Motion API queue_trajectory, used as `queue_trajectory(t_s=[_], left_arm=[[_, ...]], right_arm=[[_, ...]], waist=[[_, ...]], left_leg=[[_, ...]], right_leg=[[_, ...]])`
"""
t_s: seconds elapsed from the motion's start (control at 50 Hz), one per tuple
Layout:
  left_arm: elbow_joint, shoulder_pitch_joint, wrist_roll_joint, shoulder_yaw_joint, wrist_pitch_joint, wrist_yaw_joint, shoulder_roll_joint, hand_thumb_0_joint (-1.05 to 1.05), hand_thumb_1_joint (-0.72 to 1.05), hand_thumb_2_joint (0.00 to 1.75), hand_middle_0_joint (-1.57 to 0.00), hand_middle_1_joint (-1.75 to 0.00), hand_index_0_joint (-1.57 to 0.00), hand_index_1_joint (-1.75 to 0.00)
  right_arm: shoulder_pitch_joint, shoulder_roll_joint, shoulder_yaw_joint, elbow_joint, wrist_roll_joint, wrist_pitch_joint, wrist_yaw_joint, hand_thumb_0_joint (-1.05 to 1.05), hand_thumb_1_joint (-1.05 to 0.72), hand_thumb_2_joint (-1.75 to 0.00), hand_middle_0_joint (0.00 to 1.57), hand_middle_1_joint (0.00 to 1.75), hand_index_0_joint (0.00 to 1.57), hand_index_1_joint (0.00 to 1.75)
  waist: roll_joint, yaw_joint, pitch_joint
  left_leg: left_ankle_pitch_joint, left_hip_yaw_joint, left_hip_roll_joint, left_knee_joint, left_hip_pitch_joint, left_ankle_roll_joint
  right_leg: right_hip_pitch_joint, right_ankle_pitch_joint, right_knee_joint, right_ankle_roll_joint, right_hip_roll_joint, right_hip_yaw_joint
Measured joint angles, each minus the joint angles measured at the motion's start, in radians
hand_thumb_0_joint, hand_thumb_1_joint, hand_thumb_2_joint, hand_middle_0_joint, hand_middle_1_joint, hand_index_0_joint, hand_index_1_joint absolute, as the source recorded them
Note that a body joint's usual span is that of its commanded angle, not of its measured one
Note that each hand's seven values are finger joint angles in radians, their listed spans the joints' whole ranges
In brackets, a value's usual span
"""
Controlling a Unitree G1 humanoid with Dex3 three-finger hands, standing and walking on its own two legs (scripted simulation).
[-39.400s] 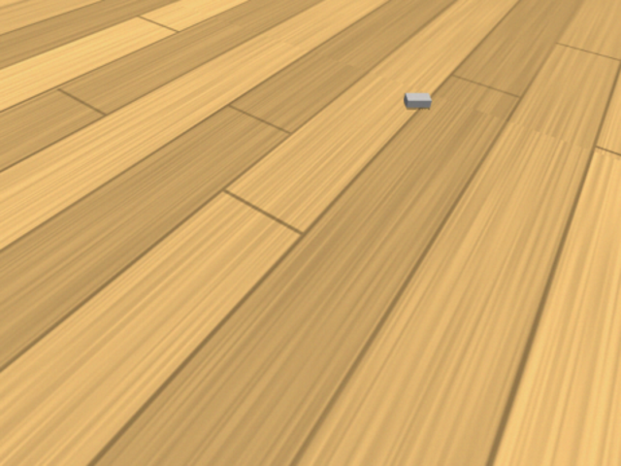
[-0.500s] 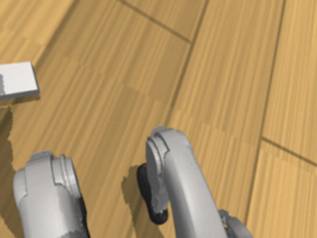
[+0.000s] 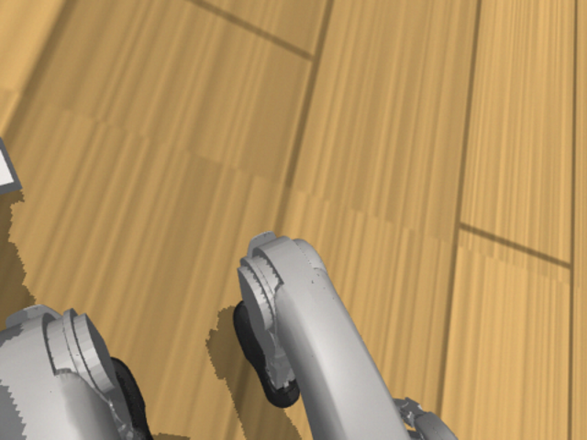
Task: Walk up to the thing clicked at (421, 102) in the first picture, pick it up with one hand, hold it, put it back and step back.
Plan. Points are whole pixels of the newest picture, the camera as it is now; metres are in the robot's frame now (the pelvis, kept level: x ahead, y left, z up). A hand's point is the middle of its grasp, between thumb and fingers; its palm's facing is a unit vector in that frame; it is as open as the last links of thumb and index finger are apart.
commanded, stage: approach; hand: left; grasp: from above
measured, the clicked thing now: out of the picture +0.52 +0.30 -0.30
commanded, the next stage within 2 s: close in in 0.16 s
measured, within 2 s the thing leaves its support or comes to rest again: neither
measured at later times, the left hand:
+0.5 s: hand out of the picture +0.50 +0.29 -0.18, palm faces -0.45 -0.07 -0.89, open 13.1 cm
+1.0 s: hand out of the picture +0.50 +0.29 -0.24, palm faces -0.45 -0.10 -0.88, open 13.7 cm
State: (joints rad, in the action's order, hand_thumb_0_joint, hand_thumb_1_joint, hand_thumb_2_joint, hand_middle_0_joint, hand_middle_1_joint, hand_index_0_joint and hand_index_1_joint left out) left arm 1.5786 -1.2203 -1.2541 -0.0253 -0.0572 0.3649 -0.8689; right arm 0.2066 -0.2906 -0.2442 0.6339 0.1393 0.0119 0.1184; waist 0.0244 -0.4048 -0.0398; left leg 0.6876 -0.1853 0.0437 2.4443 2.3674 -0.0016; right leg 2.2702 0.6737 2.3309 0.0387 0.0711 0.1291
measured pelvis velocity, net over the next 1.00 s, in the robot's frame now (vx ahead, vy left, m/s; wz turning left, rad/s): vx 0.00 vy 0.00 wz -0.04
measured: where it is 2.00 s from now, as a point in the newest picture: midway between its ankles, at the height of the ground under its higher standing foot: (208, 403)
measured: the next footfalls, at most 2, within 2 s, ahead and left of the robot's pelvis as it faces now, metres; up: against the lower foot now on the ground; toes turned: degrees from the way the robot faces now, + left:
none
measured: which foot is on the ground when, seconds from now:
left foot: down 0.00-1.00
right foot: down 0.00-1.00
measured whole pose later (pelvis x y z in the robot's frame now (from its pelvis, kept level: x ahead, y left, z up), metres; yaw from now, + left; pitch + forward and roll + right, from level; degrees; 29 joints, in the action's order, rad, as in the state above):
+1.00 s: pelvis +0.00 +0.00 -0.01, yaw -2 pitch +31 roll -13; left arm 1.68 -1.19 -1.28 -0.03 -0.18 0.48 -1.00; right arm 0.19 -0.31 -0.32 0.62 0.21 0.12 0.15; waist 0.12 -0.43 -0.15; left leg 0.70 -0.24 0.03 2.51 2.37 0.00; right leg 2.25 0.68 2.36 0.05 0.08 0.17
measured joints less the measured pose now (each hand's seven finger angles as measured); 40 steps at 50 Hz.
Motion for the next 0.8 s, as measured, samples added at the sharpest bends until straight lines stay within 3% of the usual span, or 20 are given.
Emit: queue_trajectory(t_s=[0.1, 0.18, 0.26, 0.32, 0.38, 0.5, 0.8], left_arm=[[-0.046, 0.065, 0.046, -0.010, -0.009, -0.082, -0.022, 0.01, -0.50, 0.97, -0.08, -1.07, -0.10, -1.05], [-0.126, 0.105, 0.056, -0.004, -0.058, -0.139, -0.033, 0.01, -0.50, 0.98, -0.09, -1.07, -0.10, -1.06], [-0.197, 0.108, 0.054, 0.045, -0.102, -0.148, -0.008, 0.00, -0.48, 1.01, -0.10, -1.10, -0.11, -1.08], [-0.198, 0.095, 0.036, 0.073, -0.121, -0.128, 0.012, 0.00, -0.47, 1.03, -0.10, -1.11, -0.11, -1.10], [-0.149, 0.073, 0.020, 0.083, -0.121, -0.090, 0.025, 0.00, -0.46, 1.06, -0.11, -1.13, -0.12, -1.11], [-0.044, 0.044, -0.014, 0.062, -0.100, -0.031, 0.017, 0.00, -0.44, 1.09, -0.11, -1.14, -0.13, -1.13], [0.083, 0.029, -0.026, 0.008, -0.119, 0.065, -0.082, 0.00, -0.46, 1.06, -0.10, -1.08, -0.10, -1.08]], right_arm=[[0.005, 0.000, -0.005, -0.012, -0.008, -0.020, -0.003, 0.00, -0.91, -0.90, 0.21, 0.30, 0.21, 0.30], [0.009, -0.003, 0.009, -0.018, -0.002, -0.020, -0.005, 0.00, -0.91, -0.90, 0.21, 0.30, 0.21, 0.30], [0.011, -0.005, 0.031, -0.002, 0.000, -0.017, -0.002, 0.00, -0.91, -0.90, 0.21, 0.30, 0.21, 0.30], [-0.003, -0.007, 0.042, 0.007, 0.001, -0.016, 0.000, 0.00, -0.91, -0.90, 0.21, 0.30, 0.21, 0.30], [-0.025, -0.009, 0.046, 0.007, 0.005, -0.009, 0.003, 0.00, -0.91, -0.90, 0.21, 0.30, 0.21, 0.30], [-0.055, -0.010, 0.033, -0.014, 0.014, 0.012, 0.004, 0.00, -0.91, -0.90, 0.20, 0.30, 0.20, 0.30], [-0.021, -0.001, -0.052, -0.012, 0.046, 0.070, 0.009, 0.00, -0.90, -0.90, 0.21, 0.30, 0.21, 0.30]], waist=[[-0.006, 0.021, -0.023], [0.003, 0.055, -0.037], [0.019, 0.090, -0.025], [0.029, 0.098, -0.007], [0.034, 0.089, 0.007], [0.035, 0.052, 0.006], [0.070, -0.003, -0.079]], left_leg=[[-0.006, 0.000, -0.001, -0.002, -0.011, -0.002], [-0.017, -0.003, -0.010, 0.001, -0.006, 0.000], [-0.025, -0.003, -0.023, 0.003, 0.003, 0.004], [-0.025, -0.005, -0.029, 0.002, 0.006, 0.005], [-0.021, -0.008, -0.030, 0.003, 0.005, 0.004], [-0.016, -0.010, -0.026, 0.005, 0.002, 0.000], [-0.009, -0.027, -0.013, 0.041, 0.008, 0.001]], right_leg=[[-0.012, -0.005, -0.003, 0.000, -0.001, 0.000], [-0.015, -0.008, 0.001, -0.001, -0.007, 0.003], [-0.015, -0.003, 0.006, -0.005, -0.019, 0.005], [-0.016, 0.001, 0.006, -0.006, -0.023, 0.007], [-0.020, 0.005, 0.004, -0.005, -0.023, 0.009], [-0.023, 0.005, 0.001, -0.001, -0.019, 0.011], [-0.010, -0.006, 0.024, 0.005, -0.002, 0.022]])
